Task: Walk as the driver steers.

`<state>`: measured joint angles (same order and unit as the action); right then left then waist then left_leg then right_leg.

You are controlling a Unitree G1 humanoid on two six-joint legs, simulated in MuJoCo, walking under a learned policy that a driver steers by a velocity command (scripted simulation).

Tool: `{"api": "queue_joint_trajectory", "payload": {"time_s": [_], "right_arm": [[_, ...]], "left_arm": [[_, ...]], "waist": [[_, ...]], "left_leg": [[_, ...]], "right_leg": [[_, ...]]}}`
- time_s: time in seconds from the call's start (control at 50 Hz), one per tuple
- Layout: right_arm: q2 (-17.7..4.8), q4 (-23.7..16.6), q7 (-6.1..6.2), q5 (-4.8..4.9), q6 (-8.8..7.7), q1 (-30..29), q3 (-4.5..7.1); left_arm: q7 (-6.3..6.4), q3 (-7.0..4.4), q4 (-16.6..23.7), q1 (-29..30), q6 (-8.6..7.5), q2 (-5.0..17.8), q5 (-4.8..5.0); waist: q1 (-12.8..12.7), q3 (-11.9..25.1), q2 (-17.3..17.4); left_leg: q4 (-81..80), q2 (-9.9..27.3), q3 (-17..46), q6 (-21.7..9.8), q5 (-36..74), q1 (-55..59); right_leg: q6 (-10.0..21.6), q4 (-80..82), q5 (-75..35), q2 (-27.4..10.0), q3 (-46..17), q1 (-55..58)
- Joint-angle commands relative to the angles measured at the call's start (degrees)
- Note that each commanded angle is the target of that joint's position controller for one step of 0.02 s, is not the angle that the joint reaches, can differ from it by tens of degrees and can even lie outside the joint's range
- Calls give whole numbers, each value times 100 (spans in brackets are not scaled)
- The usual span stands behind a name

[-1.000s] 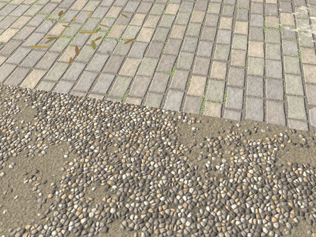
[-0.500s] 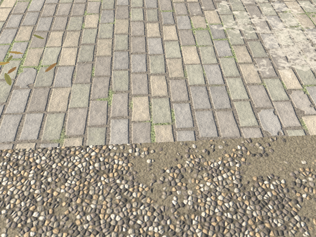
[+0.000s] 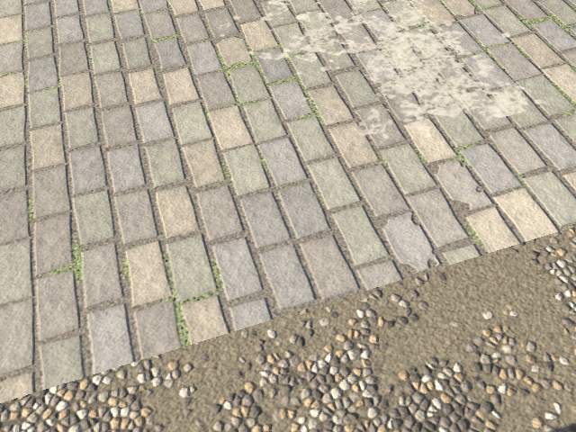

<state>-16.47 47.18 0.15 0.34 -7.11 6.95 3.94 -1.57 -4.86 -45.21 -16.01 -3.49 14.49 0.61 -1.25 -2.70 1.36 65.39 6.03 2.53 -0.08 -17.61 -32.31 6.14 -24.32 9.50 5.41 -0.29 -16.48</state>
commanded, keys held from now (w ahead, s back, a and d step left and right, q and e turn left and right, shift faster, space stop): w+e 0.14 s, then w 0.06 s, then w+q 0.80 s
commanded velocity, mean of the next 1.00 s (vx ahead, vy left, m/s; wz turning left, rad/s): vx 0.50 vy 0.00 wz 0.12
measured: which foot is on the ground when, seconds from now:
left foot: up 0.00-0.30, down 0.32-0.82, up 0.84-1.00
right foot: down 0.00-0.32, up 0.34-0.80, down 0.82-1.00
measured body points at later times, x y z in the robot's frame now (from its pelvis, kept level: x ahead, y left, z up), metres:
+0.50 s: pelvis +0.30 +0.05 +0.00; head +0.33 +0.06 +0.45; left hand +0.45 +0.31 -0.11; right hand +0.37 -0.23 -0.12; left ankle +0.35 +0.13 -0.74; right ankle +0.24 -0.09 -0.66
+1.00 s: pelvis +0.57 +0.01 +0.00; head +0.59 +0.00 +0.45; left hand +0.63 +0.30 -0.09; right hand +0.74 -0.25 -0.11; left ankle +0.52 +0.14 -0.65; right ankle +0.60 -0.10 -0.74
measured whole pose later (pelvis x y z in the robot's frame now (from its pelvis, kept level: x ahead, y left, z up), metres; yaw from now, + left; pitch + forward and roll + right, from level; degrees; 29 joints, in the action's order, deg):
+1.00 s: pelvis +0.57 +0.01 +0.00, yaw +12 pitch +2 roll -2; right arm -18.4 40.8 -0.1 1.6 -1.6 15.9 4.2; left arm -0.4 -3.8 -41.7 -13.3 -5.9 14.5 -0.5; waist -0.7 -0.1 3.1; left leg 66.0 2.5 3.4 -0.2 -19.2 -31.9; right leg 1.5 -21.9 10.8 1.6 3.1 -13.1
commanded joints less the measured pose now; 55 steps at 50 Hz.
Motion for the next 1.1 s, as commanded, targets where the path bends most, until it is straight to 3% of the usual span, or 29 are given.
{"api": "queue_joint_trajectory", "payload": {"time_s": [0.02,0.12,0.2,0.26,0.3,0.32,0.34,0.36,0.38,0.4,0.42,0.44,0.46,0.5,0.56,0.62,0.72,0.76,0.78,0.8,0.82,0.84,0.86,0.88,0.9,0.92,0.96,1.0,1.1], "right_arm": [[-421,-369,35,-118,78,52,125],[-222,-709,-37,-64,35,-1008,19],[-338,-879,-160,-3,-49,-1339,14],[-478,-876,-239,-2,-110,-1187,39],[-685,-710,-224,-24,-129,-521,140],[-884,-534,-214,-79,-131,281,214],[-1227,-427,-226,-117,-115,1183,290],[-1378,-187,-304,-38,-47,1587,348],[-904,-235,-317,163,-17,1461,223],[-682,-368,-284,139,38,1023,152],[-667,-456,-275,44,76,779,121],[-616,-496,-262,5,88,662,102],[-559,-517,-238,-30,90,632,71],[-551,-496,-195,19,95,721,69],[-808,-459,-72,77,136,940,156],[-856,-413,7,121,225,1207,179],[-808,-360,66,156,379,1657,172],[-851,-413,89,148,424,1571,200],[-798,-466,92,150,438,1451,190],[-649,-556,79,120,422,1330,143],[-333,-725,59,21,386,1202,30],[20,-881,60,153,323,2015,-91],[-537,-764,73,226,325,2012,3],[-828,-812,66,190,363,1459,93],[-779,-870,63,127,397,1176,102],[-709,-948,38,76,410,996,116],[-500,-1023,-34,138,480,998,107],[-346,-1129,-64,126,535,867,70],[-256,-1309,-171,98,504,261,-3]], "left_arm": [[127,-196,480,135,-154,894,29],[238,-208,398,-303,-97,940,61],[247,-180,234,-656,-75,851,79],[285,-183,154,-717,-24,894,19],[279,-169,191,-563,18,909,-2],[270,-107,262,-469,24,808,-46],[276,-4,330,-832,-13,566,-147],[225,90,282,-1485,-108,264,-3],[207,36,331,-975,-180,762,58],[187,-5,534,-150,-239,955,85],[197,17,637,246,-290,878,-12],[207,-1,696,322,-323,813,-111],[209,-7,722,246,-324,744,-153],[229,16,760,177,-286,588,-158],[257,85,945,691,-244,431,-153],[211,135,1068,1298,-280,334,-110],[84,93,1265,1947,-392,488,-10],[69,25,1257,1799,-447,630,14],[85,-30,1168,1446,-469,713,12],[130,-119,1061,884,-485,895,-43],[196,-219,975,-82,-480,1250,-125],[176,-312,765,-546,-379,1638,-166],[150,-218,780,-515,-341,1142,-74],[163,-120,816,-304,-319,802,-56],[155,-64,824,-21,-294,698,-91],[141,-24,780,183,-275,586,-106],[127,-5,713,365,-296,529,-134],[118,-52,607,363,-346,646,-94],[163,-137,365,301,-322,962,-91]], "waist": [[241,515,-187],[-156,234,-573],[-339,189,-689],[-268,143,-870],[99,467,-910],[454,1124,-782],[566,2028,144],[343,2388,1878],[536,1784,1162],[598,943,510],[493,569,-27],[329,433,-137],[188,503,17],[85,556,293],[184,437,266],[403,352,322],[583,305,424],[414,324,562],[189,435,593],[-107,796,558],[-541,1571,11],[-209,2250,-1833],[-286,1877,-1518],[-399,1145,-940],[-287,739,-547],[-168,438,-524],[39,252,-778],[88,195,-713],[-38,139,-490]], "left_leg": [[-786,97,71,198,652,-495],[-2993,-374,-43,253,2320,-153],[-3604,-457,12,107,2490,5],[-3750,-438,-92,-165,1844,-67],[-3972,-694,-423,-479,1515,794],[-3736,-439,-164,-772,1832,2043],[-3482,553,1357,-1390,2046,3940],[-4497,1466,3953,-2137,576,5339],[-4855,1359,4282,-1903,-664,5145],[-4931,1137,3446,-1629,-427,4293],[-5014,911,2900,-1549,246,3516],[-5080,730,2563,-1532,879,3055],[-5158,539,2293,-1503,1319,2820],[-5261,369,1943,-1549,1825,2581],[-5371,262,1591,-1535,2151,2219],[-5293,39,1352,-1292,2017,1975],[-4815,134,1839,-1143,1526,2269],[-4530,200,2141,-1054,1486,2423],[-4254,98,2143,-951,1624,2361],[-3617,-152,1962,-774,1856,2084],[-2067,-486,1465,-551,1176,1334],[-407,-1169,716,-241,-1444,-571],[455,-695,749,-170,-1579,-1333],[730,-512,697,-125,-1035,-1511],[688,-335,536,-71,-607,-1345],[476,-202,505,-40,-339,-1247],[241,-1,403,-18,-92,-887],[1,65,325,53,128,-913],[-1371,83,161,92,1432,-890]], "right_leg": [[1100,1230,-1562,-1464,-1634,541],[702,1143,-879,-1069,-1295,306],[609,812,-608,-1339,-1609,808],[530,486,-1237,-1686,-1761,1546],[344,-304,-3046,-1491,-1474,1789],[189,-1372,-3395,-1221,-1184,1457],[-73,-3210,-1802,-681,-862,88],[-473,-4835,2079,50,-610,-1909],[-399,-5291,2120,-325,-923,-2705],[-366,-5169,1557,-566,-770,-2934],[-358,-4866,1201,-729,-645,-2767],[-389,-4427,966,-882,-611,-2541],[-427,-4090,842,-980,-595,-2223],[-562,-3502,855,-996,-466,-2009],[-784,-2442,254,-905,-314,-1949],[-860,-1336,-845,-693,-298,-1556],[-822,-403,-997,-401,-375,-1058],[-705,-133,-642,-384,-395,-685],[-575,112,-666,-407,-340,-157],[-373,131,-665,-662,-459,794],[39,-25,-447,-1659,-1339,2240],[954,276,407,-2918,-3694,3897],[947,528,1459,-3020,-4238,3653],[708,627,1364,-2738,-3404,2990],[564,755,731,-2473,-2684,2302],[518,919,258,-2258,-2213,1780],[447,1239,-192,-2003,-1492,1136],[538,1451,-622,-2011,-1056,950],[445,1536,-1370,-1930,-23,1102]]}}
